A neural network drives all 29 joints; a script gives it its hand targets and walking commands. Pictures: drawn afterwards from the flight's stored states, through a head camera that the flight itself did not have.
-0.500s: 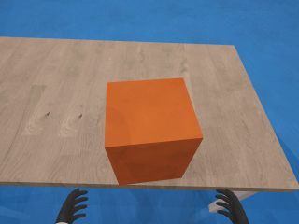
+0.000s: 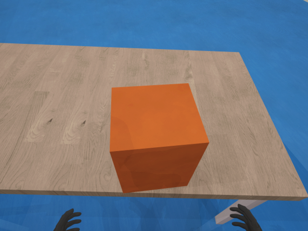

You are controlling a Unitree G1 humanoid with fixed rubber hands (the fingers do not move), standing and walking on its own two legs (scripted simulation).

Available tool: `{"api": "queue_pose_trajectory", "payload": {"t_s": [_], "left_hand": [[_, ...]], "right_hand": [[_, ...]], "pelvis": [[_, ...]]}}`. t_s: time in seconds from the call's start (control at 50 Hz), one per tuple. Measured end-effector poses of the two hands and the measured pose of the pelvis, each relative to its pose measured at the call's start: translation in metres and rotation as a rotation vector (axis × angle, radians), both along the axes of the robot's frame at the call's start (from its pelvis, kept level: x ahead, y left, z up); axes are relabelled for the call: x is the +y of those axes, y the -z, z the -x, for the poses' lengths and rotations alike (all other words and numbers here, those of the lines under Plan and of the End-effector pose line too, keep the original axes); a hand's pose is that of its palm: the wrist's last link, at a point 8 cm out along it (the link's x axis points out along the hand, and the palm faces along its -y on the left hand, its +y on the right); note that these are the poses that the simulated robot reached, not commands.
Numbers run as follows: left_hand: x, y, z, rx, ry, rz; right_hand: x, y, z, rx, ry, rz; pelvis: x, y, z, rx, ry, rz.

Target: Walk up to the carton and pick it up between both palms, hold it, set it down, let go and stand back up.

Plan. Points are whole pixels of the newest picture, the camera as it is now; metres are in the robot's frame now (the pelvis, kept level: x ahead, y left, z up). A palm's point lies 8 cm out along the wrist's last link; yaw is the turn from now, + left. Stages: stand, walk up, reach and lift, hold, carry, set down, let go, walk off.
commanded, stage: stand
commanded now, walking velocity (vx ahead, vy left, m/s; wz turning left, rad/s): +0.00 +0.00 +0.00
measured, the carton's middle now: (153, 142) +0.33 +0.03 +0.03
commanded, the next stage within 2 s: none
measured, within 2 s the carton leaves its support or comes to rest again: neither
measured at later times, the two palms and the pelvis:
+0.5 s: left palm out of the picture +0.03 +0.28 -0.13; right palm out of the picture +0.12 -0.26 -0.08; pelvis -0.01 +0.01 +0.00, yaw +0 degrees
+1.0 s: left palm out of the picture +0.00 +0.29 -0.13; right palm out of the picture +0.09 -0.26 -0.08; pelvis -0.03 +0.01 +0.00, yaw +0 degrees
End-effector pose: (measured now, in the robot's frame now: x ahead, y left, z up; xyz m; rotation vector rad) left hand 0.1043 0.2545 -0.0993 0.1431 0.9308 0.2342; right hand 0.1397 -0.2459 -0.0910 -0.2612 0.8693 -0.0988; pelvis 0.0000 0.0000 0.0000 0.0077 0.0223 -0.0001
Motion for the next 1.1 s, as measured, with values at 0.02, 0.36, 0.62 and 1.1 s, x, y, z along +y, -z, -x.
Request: {"api": "queue_pose_trajectory", "payload": {"t_s": [0.02, 0.36, 0.62, 1.1], "left_hand": [[0.004, 0.003, 0.006, 0.021, -0.004, -0.006], [0.028, 0.023, 0.059, 0.169, -0.033, -0.017], [0.030, 0.027, 0.076, 0.197, -0.042, -0.011], [0.032, 0.033, 0.107, 0.229, -0.054, 0.004]], "right_hand": [[-0.004, -0.001, 0.001, 0.012, 0.002, 0.012], [-0.016, -0.010, 0.011, 0.021, 0.011, 0.070], [-0.015, -0.010, 0.020, 0.023, 0.017, 0.069], [-0.017, -0.007, 0.051, 0.053, 0.036, 0.079]], "pelvis": [[0.001, 0.000, 0.000, -0.001, 0.000, 0.001], [0.008, 0.001, 0.010, -0.027, 0.001, 0.010], [0.009, 0.000, 0.017, -0.036, 0.001, 0.012], [0.012, 0.001, 0.037, -0.063, 0.002, 0.016]]}}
